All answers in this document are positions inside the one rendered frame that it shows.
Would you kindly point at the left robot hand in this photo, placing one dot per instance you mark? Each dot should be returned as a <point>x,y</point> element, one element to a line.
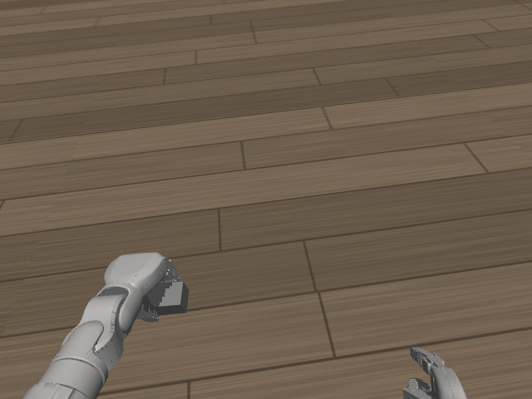
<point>144,271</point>

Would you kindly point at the right robot hand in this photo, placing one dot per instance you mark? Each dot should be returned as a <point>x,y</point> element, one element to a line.
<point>444,382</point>

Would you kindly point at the small box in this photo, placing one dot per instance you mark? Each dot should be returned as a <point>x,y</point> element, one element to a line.
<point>169,298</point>

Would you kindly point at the left robot arm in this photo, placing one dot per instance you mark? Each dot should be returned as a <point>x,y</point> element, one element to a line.
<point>92,348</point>

